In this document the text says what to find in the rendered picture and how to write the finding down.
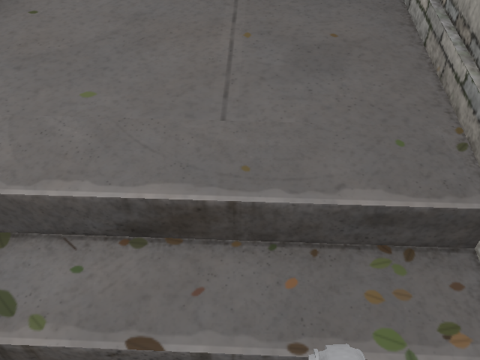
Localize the robot right thigh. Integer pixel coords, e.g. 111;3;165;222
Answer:
308;343;364;360

